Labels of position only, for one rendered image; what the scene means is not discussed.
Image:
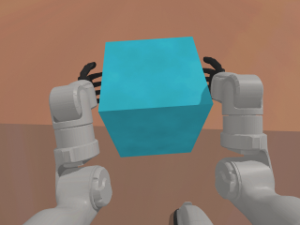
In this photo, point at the left robot upper arm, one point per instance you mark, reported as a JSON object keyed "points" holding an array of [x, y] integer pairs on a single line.
{"points": [[80, 193]]}

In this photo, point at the robot right hand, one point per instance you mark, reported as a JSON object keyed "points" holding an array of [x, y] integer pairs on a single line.
{"points": [[217, 68]]}

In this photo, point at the right robot shin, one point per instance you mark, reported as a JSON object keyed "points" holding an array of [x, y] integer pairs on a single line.
{"points": [[186, 203]]}

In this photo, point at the carton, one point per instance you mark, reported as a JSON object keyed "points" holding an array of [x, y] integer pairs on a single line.
{"points": [[154, 98]]}

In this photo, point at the left robot forearm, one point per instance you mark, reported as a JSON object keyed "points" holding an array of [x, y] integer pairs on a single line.
{"points": [[71, 112]]}

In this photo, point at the robot right thigh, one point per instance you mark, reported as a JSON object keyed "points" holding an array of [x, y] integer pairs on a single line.
{"points": [[192, 215]]}

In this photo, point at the robot left hand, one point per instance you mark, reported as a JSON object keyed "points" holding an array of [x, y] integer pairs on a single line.
{"points": [[83, 76]]}

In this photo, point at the right robot forearm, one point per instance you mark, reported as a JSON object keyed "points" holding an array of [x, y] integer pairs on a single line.
{"points": [[241, 98]]}

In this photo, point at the right robot upper arm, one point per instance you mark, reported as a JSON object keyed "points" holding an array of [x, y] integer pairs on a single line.
{"points": [[249, 184]]}

